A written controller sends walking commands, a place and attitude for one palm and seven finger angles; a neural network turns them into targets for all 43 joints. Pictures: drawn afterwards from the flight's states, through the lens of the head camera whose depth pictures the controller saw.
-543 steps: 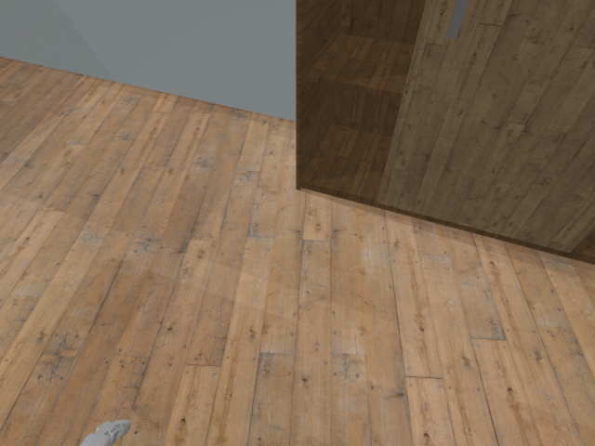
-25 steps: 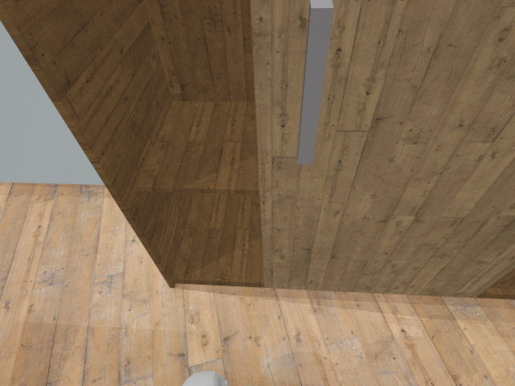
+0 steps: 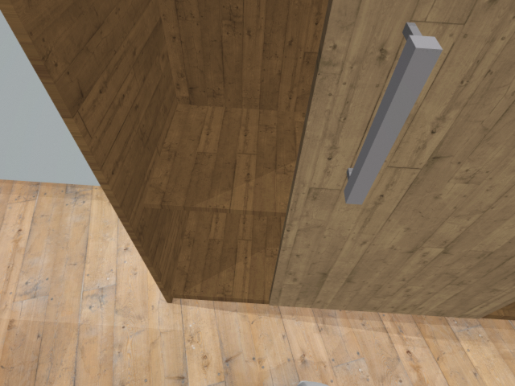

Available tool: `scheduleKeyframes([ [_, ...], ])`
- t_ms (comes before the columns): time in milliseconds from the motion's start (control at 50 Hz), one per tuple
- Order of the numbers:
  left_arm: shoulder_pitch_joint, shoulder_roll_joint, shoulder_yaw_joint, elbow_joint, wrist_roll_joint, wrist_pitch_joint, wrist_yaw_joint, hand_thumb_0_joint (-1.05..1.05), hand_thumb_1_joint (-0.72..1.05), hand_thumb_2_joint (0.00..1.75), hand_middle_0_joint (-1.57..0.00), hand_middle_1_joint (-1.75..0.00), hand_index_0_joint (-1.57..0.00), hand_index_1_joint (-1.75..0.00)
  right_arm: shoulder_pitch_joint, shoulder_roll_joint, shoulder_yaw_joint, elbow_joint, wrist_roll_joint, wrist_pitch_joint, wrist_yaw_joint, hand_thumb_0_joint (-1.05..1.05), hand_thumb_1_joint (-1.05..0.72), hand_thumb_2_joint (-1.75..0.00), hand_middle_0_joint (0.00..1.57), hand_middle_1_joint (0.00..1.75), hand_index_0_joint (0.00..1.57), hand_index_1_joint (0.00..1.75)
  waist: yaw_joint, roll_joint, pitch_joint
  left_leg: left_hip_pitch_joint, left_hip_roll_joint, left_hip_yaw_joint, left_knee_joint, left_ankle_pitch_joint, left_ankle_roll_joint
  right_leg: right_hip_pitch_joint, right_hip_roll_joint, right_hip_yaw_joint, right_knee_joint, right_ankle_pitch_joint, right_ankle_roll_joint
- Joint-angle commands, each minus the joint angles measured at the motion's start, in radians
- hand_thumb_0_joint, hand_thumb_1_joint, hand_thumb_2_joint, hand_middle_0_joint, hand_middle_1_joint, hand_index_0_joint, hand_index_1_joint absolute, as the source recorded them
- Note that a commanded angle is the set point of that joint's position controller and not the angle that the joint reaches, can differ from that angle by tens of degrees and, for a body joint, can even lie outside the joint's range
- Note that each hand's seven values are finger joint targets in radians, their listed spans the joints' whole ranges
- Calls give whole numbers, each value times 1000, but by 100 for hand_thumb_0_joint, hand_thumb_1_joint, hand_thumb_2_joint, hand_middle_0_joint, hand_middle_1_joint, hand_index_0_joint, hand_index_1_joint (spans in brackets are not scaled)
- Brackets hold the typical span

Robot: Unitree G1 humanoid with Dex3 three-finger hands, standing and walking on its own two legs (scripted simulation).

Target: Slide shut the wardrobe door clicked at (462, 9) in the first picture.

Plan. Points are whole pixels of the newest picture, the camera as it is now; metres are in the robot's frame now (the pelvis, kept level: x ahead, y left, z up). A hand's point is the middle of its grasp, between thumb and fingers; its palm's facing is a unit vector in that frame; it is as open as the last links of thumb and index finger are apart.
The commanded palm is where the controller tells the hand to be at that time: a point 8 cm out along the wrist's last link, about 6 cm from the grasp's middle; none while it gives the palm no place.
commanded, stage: come to a stop and stand still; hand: right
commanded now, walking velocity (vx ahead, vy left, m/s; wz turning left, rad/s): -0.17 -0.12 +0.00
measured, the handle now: (377, 128) +0.44 -0.14 +0.18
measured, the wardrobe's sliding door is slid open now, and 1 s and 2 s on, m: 0.38 0.38 0.38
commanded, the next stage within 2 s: look again from close up in 1.24 s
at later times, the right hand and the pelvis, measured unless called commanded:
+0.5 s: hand out of the picture +0.00 -0.31 -0.17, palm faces +0.05 +0.95 -0.32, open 7.4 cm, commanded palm none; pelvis -0.05 -0.10 -0.02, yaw +1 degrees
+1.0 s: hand out of the picture -0.09 -0.30 -0.17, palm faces +0.03 +0.98 -0.19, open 7.4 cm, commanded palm none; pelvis -0.06 -0.14 +0.00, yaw +1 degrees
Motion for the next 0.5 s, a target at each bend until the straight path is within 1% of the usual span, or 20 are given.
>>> scheduleKeyframes([
  [0, 0, 75, 20, -79, -4, 8, -1, 0, 90, 90, -20, -30, -20, -30, 106, -204, -58, -32, -9, 13, -25, 0, -90, -90, 20, 30, 20, 30, -29, 153, -86, 171, 352, -231, -56, 1014, 173, -110, -13, 69, 120, -16, 6],
  [60, -23, 66, 21, -100, -5, 10, -7, 0, 90, 90, -20, -30, -20, -30, 70, -205, -61, -56, -16, 19, -25, 0, -90, -90, 20, 30, 20, 30, -18, 152, -82, 108, 340, -222, -65, 886, 170, -62, -13, 77, 90, -11, 1],
  [100, -21, 58, 21, -108, -7, 4, -10, 0, 90, 90, -20, -30, -20, -30, 49, -212, -61, -67, -19, 22, -21, 0, -90, -90, 20, 30, 20, 30, -9, 159, -90, 72, 320, -214, -55, 788, 155, 6, -13, 64, -24, 12, -6],
  [140, 16, 52, 19, -99, -6, -4, -11, 0, 90, 90, -20, -30, -20, -30, 26, -219, -60, -75, -16, 26, -15, 0, -90, -90, 20, 30, 20, 30, 14, 145, -103, 19, 276, -193, -33, 628, 113, 116, 4, 27, -180, 131, -8],
  [160, 6, 120, 23, -187, -11, -35, -12, 0, 90, 90, -20, -30, -20, -30, 61, -209, -37, -94, -6, 0, -61, 0, -90, -90, 20, 30, 20, 30, 59, -71, -259, 172, 262, -295, 92, 1034, 67, 137, -11, 9, -282, 207, -14],
  [180, 19, 96, 27, -202, -9, -39, -15, 0, 90, 90, -20, -30, -20, -30, 61, -261, -43, -144, -7, 1, -50, 0, -90, -90, 20, 30, 20, 30, 44, -82, -301, 151, 209, -184, 191, 800, 44, 189, -8, 4, -337, 312, -50],
  [200, 14, 139, 30, -203, -2, -41, -13, 0, 90, 90, -20, -30, -20, -30, 62, -216, -40, -136, 3, 8, -41, 0, -90, -90, 20, 30, 20, 30, 39, -173, -294, 44, 155, -122, 210, 502, 16, 278, -91, 42, -365, 510, -75],
  [220, 20, 178, 26, -221, 6, -39, -13, 0, 90, 90, -20, -30, -20, -30, 52, -173, -27, -137, -1, 22, -34, 0, -90, -90, 20, 30, 20, 30, 31, -292, -239, -81, 59, -66, 230, -10, -12, 275, -207, 184, -358, 759, -133],
  [240, 14, 191, 27, -235, 12, -31, -12, 0, 90, 90, -20, -30, -20, -30, 86, -151, -22, -143, -3, 30, -34, 0, -90, -90, 20, 30, 20, 30, 16, -281, -184, -138, 37, -79, 259, -227, -16, 239, -247, 193, -350, 852, -190],
  [260, 5, 172, 23, -244, 12, -32, -8, 0, 90, 90, -20, -30, -20, -30, 74, -150, -20, -144, -10, 41, -30, 0, -90, -90, 20, 30, 20, 30, 20, -276, -118, -164, 18, -73, 326, -277, -25, 203, -229, 219, -389, 850, -210],
  [280, -10, 173, 16, -251, 10, -34, -3, 0, 90, 90, -20, -30, -20, -30, 64, -151, -16, -138, -10, 52, -26, 0, -90, -90, 20, 30, 20, 30, 15, -246, -58, -160, 19, -92, 381, -294, -26, 117, -232, 245, -423, 745, -226],
  [300, -36, 172, 13, -259, 12, -33, -3, 0, 90, 90, -20, -30, -20, -30, 68, -146, -16, -133, -12, 56, -20, 0, -90, -90, 20, 30, 20, 30, 3, -172, -14, -161, 19, -109, 397, -257, -24, 51, -229, 254, -449, 610, -230],
  [320, -48, 171, 11, -268, 17, -31, -8, 0, 90, 90, -20, -30, -20, -30, 75, -142, -16, -130, -10, 55, -13, 0, -90, -90, 20, 30, 20, 30, -11, -98, 3, -134, 19, -105, 373, -224, -19, 3, -216, 259, -464, 489, -235],
  [340, -58, 183, 12, -273, 18, -30, -12, 0, 90, 90, -20, -30, -20, -30, 91, -130, -14, -128, -11, 53, -8, 0, -90, -90, 20, 30, 20, 30, -20, -47, 5, -111, 19, -98, 327, -177, -23, -26, -210, 257, -478, 348, -228],
  [360, -54, 182, 13, -274, 18, -32, -15, 0, 90, 90, -20, -30, -20, -30, 105, -123, -15, -128, -13, 51, -5, 0, -90, -90, 20, 30, 20, 30, -22, -19, -2, -90, 17, -95, 269, -139, -26, -37, -203, 258, -496, 208, -215],
  [400, -39, 173, 9, -269, 13, -31, -17, 0, 90, 90, -20, -30, -20, -30, 122, -133, -13, -132, -15, 46, -4, 0, -90, -90, 20, 30, 20, 30, -21, -7, -8, -39, 20, -119, 127, -86, -15, -75, -176, 275, -522, -48, -179],
  [420, -42, 162, 7, -267, 13, -30, -17, 0, 90, 90, -20, -30, -20, -30, 123, -146, -16, -131, -17, 44, -4, 0, -90, -90, 20, 30, 20, 30, -25, -24, 24, -33, 27, -139, 83, -80, 0, -120, -144, 261, -537, -121, -155],
  [440, -27, 153, 5, -265, 11, -29, -18, 0, 90, 90, -20, -30, -20, -30, 136, -160, -15, -137, -19, 40, -4, 0, -90, -90, 20, 30, 20, 30, -15, -13, -1, -54, 45, -179, 31, -126, 19, -87, -114, 253, -534, -142, -130],
  [460, -9, 149, 3, -257, 11, -28, -21, 0, 90, 90, -20, -30, -20, -30, 128, -170, -13, -148, -19, 37, -4, 0, -90, -90, 20, 30, 20, 30, -2, 5, -10, -106, 64, -217, -10, -172, 39, -33, -85, 234, -527, -112, -109],
  [480, 15, 149, 4, -251, 11, -29, -21, 0, 90, 90, -20, -30, -20, -30, 94, -179, -12, -157, -16, 28, -3, 0, -90, -90, 20, 30, 20, 30, 18, 92, -29, -170, 75, -262, -46, -242, 49, 38, -71, 217, -494, -77, -102],
])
